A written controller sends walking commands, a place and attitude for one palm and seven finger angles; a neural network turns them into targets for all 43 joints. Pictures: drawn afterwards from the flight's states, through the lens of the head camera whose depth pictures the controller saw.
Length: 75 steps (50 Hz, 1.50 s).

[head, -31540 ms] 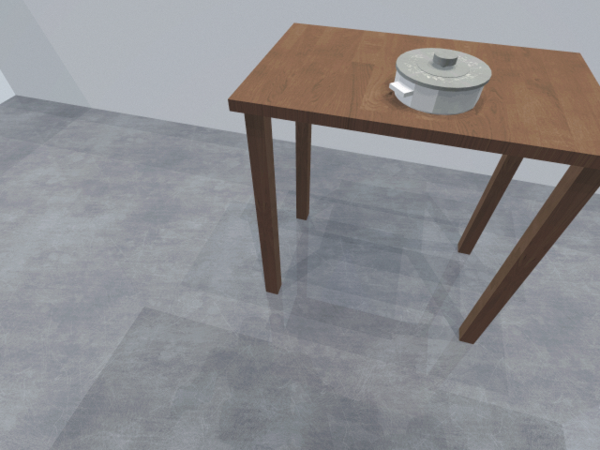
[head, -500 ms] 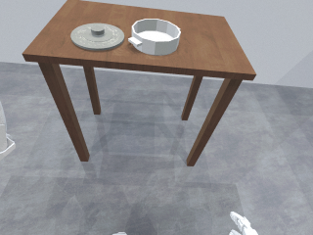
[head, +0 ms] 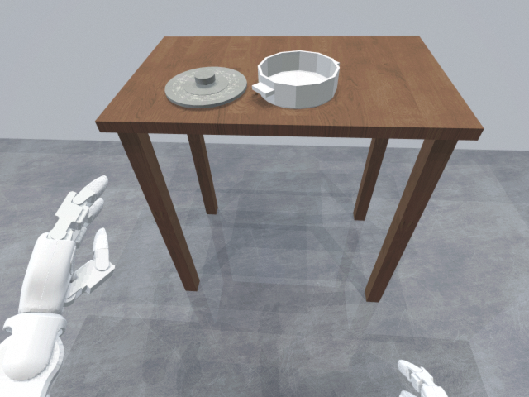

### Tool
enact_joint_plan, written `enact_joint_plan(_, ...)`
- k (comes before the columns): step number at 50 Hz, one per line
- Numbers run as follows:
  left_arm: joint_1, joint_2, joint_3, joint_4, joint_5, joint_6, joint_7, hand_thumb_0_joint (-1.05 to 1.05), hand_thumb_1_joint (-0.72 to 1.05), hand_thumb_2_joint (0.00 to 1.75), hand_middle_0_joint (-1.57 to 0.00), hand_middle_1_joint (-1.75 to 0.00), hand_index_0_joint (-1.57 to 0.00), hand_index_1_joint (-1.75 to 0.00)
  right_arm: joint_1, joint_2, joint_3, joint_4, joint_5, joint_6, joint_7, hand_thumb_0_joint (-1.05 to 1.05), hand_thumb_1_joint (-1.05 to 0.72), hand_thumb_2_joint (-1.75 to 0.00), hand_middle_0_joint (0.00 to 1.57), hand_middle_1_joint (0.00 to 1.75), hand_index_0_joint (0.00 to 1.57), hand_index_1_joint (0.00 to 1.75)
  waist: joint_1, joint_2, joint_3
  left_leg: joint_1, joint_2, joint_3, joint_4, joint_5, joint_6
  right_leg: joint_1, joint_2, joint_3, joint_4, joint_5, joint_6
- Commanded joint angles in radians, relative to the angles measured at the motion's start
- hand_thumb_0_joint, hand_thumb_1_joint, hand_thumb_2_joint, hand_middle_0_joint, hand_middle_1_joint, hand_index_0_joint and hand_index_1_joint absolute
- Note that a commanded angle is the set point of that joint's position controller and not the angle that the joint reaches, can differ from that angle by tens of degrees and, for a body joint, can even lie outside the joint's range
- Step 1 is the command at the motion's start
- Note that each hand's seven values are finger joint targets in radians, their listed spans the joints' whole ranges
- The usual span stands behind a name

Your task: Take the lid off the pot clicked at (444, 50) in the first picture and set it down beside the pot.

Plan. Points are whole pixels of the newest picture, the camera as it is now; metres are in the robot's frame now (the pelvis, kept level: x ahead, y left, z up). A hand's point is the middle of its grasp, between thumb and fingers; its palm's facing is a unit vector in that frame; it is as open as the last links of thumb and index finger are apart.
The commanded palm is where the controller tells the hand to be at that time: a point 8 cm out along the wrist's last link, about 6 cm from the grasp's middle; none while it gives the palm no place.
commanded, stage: let the arm hang, fingers relaxed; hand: left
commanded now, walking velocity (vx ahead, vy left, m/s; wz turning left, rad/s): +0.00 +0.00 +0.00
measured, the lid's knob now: (204, 77) +0.80 +0.19 +0.12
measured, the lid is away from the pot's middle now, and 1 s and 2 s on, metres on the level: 0.23 0.23 0.23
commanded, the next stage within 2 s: look to check the result in 1.06 s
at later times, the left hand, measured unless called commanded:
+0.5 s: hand out of the picture +0.03 +0.21 -0.15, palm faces -0.03 -0.97 -0.26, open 7.3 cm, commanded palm none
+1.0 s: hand out of the picture +0.04 +0.17 -0.16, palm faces -0.02 -0.98 -0.19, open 7.3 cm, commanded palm none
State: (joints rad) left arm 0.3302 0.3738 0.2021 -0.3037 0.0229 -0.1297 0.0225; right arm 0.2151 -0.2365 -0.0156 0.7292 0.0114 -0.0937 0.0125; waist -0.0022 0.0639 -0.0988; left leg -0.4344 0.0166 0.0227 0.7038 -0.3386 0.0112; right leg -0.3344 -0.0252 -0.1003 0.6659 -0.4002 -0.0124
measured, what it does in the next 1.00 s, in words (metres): stands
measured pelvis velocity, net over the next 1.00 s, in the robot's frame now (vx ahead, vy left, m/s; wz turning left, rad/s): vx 0.02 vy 0.00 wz -0.04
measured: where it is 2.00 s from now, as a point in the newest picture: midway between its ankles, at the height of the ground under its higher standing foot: outside the picture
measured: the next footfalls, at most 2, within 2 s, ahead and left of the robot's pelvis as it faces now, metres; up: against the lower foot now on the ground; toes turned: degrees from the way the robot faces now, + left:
none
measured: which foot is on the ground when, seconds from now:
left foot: down 0.00-1.00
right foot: down 0.00-1.00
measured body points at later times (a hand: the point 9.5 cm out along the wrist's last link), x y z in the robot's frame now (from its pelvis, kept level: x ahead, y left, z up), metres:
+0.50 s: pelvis +0.04 +0.01 +0.02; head +0.07 +0.00 +0.47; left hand +0.03 +0.26 -0.13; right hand +0.02 -0.23 -0.14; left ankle +0.01 +0.11 -0.72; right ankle -0.03 -0.11 -0.72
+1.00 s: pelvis +0.02 +0.00 +0.02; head +0.03 +0.00 +0.47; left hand +0.04 +0.22 -0.14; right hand -0.02 -0.22 -0.14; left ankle +0.01 +0.11 -0.72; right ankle -0.03 -0.11 -0.72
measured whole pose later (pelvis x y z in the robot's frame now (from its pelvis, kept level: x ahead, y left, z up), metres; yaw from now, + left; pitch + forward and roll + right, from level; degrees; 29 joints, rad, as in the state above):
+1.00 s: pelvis +0.02 +0.00 +0.02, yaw -2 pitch -1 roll +0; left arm 0.24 0.15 0.01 1.16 0.00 0.00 0.04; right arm 0.33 -0.13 -0.03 1.12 -0.01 0.02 -0.04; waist -0.03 0.01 0.03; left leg -0.17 0.03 0.07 0.46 -0.27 0.01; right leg -0.08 0.00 -0.06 0.41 -0.30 -0.01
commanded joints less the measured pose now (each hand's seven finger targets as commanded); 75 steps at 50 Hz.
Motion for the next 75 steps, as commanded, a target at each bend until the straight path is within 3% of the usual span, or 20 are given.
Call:
enact_joint_plan(1,0.014,-0.038,-0.115,0.503,0.023,0.121,-0.010,0.00,0.90,0.90,-0.20,-0.30,-0.20,-0.30,0.007,-0.150,-0.069,-0.091,-0.016,0.037,-0.005,0.00,-0.90,-0.90,0.20,0.30,0.20,0.30,-0.022,-0.459,-0.038,0.010,0.045,-0.040,0.060,0.319,0.001,0.147,-0.154,0.131,-0.105,0.605,-0.067)
enact_joint_plan(2,-0.021,-0.035,-0.115,0.577,0.018,0.123,-0.005,0.00,0.90,0.90,-0.20,-0.30,-0.20,-0.30,0.000,-0.142,-0.066,-0.085,-0.021,0.050,-0.007,0.00,-0.90,-0.90,0.20,0.30,0.20,0.30,-0.021,-0.547,-0.005,-0.029,0.019,-0.023,0.075,0.189,0.003,0.198,-0.176,0.142,-0.121,0.738,-0.086)
enact_joint_plan(3,-0.061,-0.019,-0.117,0.650,0.017,0.127,-0.001,0.00,0.90,0.90,-0.20,-0.30,-0.20,-0.30,-0.009,-0.131,-0.065,-0.076,-0.028,0.061,-0.007,0.00,-0.90,-0.90,0.20,0.30,0.20,0.30,-0.026,-0.542,0.036,-0.066,0.001,-0.003,0.082,0.061,-0.001,0.215,-0.200,0.150,-0.125,0.828,-0.103)
enact_joint_plan(4,-0.078,-0.012,-0.120,0.720,0.010,0.131,0.001,0.00,0.90,0.90,-0.20,-0.30,-0.20,-0.30,-0.016,-0.118,-0.062,-0.070,-0.032,0.076,-0.011,0.00,-0.90,-0.90,0.20,0.30,0.20,0.30,-0.020,-0.481,0.080,-0.049,-0.004,0.009,0.062,-0.017,0.003,0.194,-0.210,0.163,-0.143,0.835,-0.104)
enact_joint_plan(5,-0.094,-0.002,-0.124,0.784,0.007,0.135,0.004,0.00,0.90,0.90,-0.20,-0.30,-0.20,-0.30,-0.014,-0.105,-0.059,-0.057,-0.036,0.087,-0.014,0.00,-0.90,-0.90,0.20,0.30,0.20,0.30,-0.023,-0.424,0.108,-0.014,-0.001,0.009,0.011,0.000,0.006,0.176,-0.201,0.168,-0.155,0.793,-0.095)
enact_joint_plan(7,-0.113,0.004,-0.135,0.898,-0.003,0.138,0.006,0.00,0.90,0.90,-0.20,-0.30,-0.20,-0.30,0.025,-0.101,-0.052,-0.007,-0.035,0.093,-0.017,0.00,-0.90,-0.90,0.20,0.30,0.20,0.30,-0.039,-0.233,0.131,0.120,0.034,-0.025,-0.119,0.277,0.020,0.103,-0.155,0.141,-0.152,0.577,-0.046)
enact_joint_plan(8,-0.093,0.000,-0.138,0.943,-0.006,0.137,0.005,0.00,0.90,0.90,-0.20,-0.30,-0.20,-0.30,0.044,-0.119,-0.048,0.011,-0.034,0.092,-0.017,0.00,-0.90,-0.90,0.20,0.30,0.20,0.30,-0.036,-0.056,0.126,0.184,0.077,-0.093,-0.155,0.430,0.039,0.068,-0.104,0.117,-0.117,0.452,-0.016)
enact_joint_plan(10,-0.063,-0.040,-0.151,1.044,-0.020,0.135,0.003,0.00,0.90,0.90,-0.20,-0.30,-0.20,-0.30,0.085,-0.123,-0.040,0.063,-0.032,0.087,-0.034,0.00,-0.90,-0.90,0.20,0.30,0.20,0.30,-0.026,0.200,0.078,0.267,0.137,-0.161,-0.196,0.652,0.087,0.068,-0.049,0.065,-0.081,0.304,0.011)
enact_joint_plan(11,-0.055,-0.048,-0.158,1.090,-0.026,0.134,0.001,0.00,0.90,0.90,-0.20,-0.30,-0.20,-0.30,0.102,-0.119,-0.036,0.085,-0.028,0.088,-0.042,0.00,-0.90,-0.90,0.20,0.30,0.20,0.30,-0.025,0.273,0.062,0.280,0.145,-0.162,-0.221,0.687,0.094,0.088,-0.029,0.052,-0.088,0.237,0.015)
enact_joint_plan(12,-0.025,-0.068,-0.152,1.126,-0.024,0.130,0.000,0.00,0.90,0.90,-0.20,-0.30,-0.20,-0.30,0.110,-0.104,-0.036,0.098,-0.028,0.088,-0.050,0.00,-0.90,-0.90,0.20,0.30,0.20,0.30,-0.018,0.290,0.025,0.302,0.150,-0.156,-0.221,0.689,0.093,0.113,-0.024,0.054,-0.117,0.218,0.009)
enact_joint_plan(15,-0.019,-0.073,-0.161,1.217,-0.024,0.129,-0.002,0.00,0.90,0.90,-0.20,-0.30,-0.20,-0.30,0.127,-0.083,-0.034,0.127,-0.021,0.095,-0.060,0.00,-0.90,-0.90,0.20,0.30,0.20,0.30,-0.018,0.203,-0.013,0.316,0.139,-0.120,-0.216,0.582,0.073,0.178,-0.035,0.063,-0.201,0.282,0.000)
enact_joint_plan(17,-0.014,-0.071,-0.167,1.262,-0.023,0.124,0.000,0.00,0.90,0.90,-0.20,-0.30,-0.20,-0.30,0.146,-0.073,-0.034,0.152,-0.018,0.094,-0.060,0.00,-0.90,-0.90,0.20,0.30,0.20,0.30,-0.024,0.115,-0.034,0.322,0.122,-0.084,-0.194,0.573,0.054,0.224,-0.060,0.076,-0.226,0.408,-0.011)
enact_joint_plan(18,-0.028,-0.070,-0.169,1.275,-0.022,0.124,0.004,0.00,0.90,0.90,-0.20,-0.30,-0.20,-0.30,0.160,-0.067,-0.035,0.158,-0.015,0.097,-0.062,0.00,-0.90,-0.90,0.20,0.30,0.20,0.30,-0.032,0.024,-0.023,0.317,0.121,-0.077,-0.187,0.591,0.047,0.237,-0.063,0.073,-0.226,0.469,-0.014)
enact_joint_plan(21,-0.025,-0.079,-0.179,1.323,-0.024,0.124,0.012,0.00,0.90,0.90,-0.20,-0.30,-0.20,-0.30,0.177,-0.064,-0.032,0.202,-0.011,0.102,-0.064,0.00,-0.90,-0.90,0.20,0.30,0.20,0.30,-0.034,-0.037,0.012,0.322,0.111,-0.052,-0.194,0.562,0.040,0.236,-0.077,0.075,-0.246,0.515,-0.014)
enact_joint_plan(27,-0.029,-0.103,-0.185,1.385,-0.023,0.130,0.021,0.00,0.90,0.90,-0.20,-0.30,-0.20,-0.30,0.173,-0.037,-0.027,0.267,-0.013,0.106,-0.060,0.00,-0.90,-0.90,0.20,0.30,0.20,0.30,-0.024,-0.117,0.111,0.296,0.108,-0.053,-0.261,0.428,0.043,0.206,-0.074,0.081,-0.288,0.408,-0.008)
enact_joint_plan(32,-0.038,-0.115,-0.185,1.408,-0.023,0.130,0.025,0.00,0.90,0.90,-0.20,-0.30,-0.20,-0.30,0.165,-0.008,-0.025,0.314,-0.016,0.108,-0.056,0.00,-0.90,-0.90,0.20,0.30,0.20,0.30,-0.021,-0.138,0.176,0.263,0.098,-0.046,-0.296,0.327,0.040,0.193,-0.074,0.099,-0.312,0.360,-0.010)
enact_joint_plan(35,-0.041,-0.123,-0.182,1.415,-0.022,0.130,0.025,0.00,0.90,0.90,-0.20,-0.30,-0.20,-0.30,0.161,0.007,-0.024,0.333,-0.019,0.106,-0.054,0.00,-0.90,-0.90,0.20,0.30,0.20,0.30,-0.017,-0.100,0.212,0.246,0.092,-0.045,-0.312,0.278,0.038,0.176,-0.072,0.106,-0.321,0.307,-0.012)
enact_joint_plan(42,-0.040,-0.129,-0.174,1.428,-0.024,0.126,0.022,0.00,0.90,0.90,-0.20,-0.30,-0.20,-0.30,0.166,0.026,-0.025,0.354,-0.020,0.102,-0.058,0.00,-0.90,-0.90,0.20,0.30,0.20,0.30,-0.016,-0.035,0.180,0.255,0.093,-0.036,-0.311,0.281,0.033,0.194,-0.074,0.116,-0.328,0.323,-0.017)
enact_joint_plan(64,0.018,-0.172,-0.181,1.471,-0.021,0.121,0.026,0.00,0.90,0.90,-0.20,-0.30,-0.20,-0.30,0.189,0.040,-0.025,0.373,-0.014,0.104,-0.064,0.00,-0.90,-0.90,0.20,0.30,0.20,0.30,-0.025,-0.055,0.187,0.287,0.104,-0.039,-0.312,0.268,0.034,0.152,-0.062,0.117,-0.345,0.278,-0.012)
enact_joint_plan(75,0.029,-0.182,-0.178,1.466,-0.020,0.119,0.030,0.00,0.90,0.90,-0.20,-0.30,-0.20,-0.30,0.186,0.046,-0.027,0.376,-0.016,0.101,-0.065,0.00,-0.90,-0.90,0.20,0.30,0.20,0.30,-0.023,-0.056,0.183,0.293,0.106,-0.036,-0.307,0.305,0.034,0.153,-0.062,0.118,-0.333,0.319,-0.009)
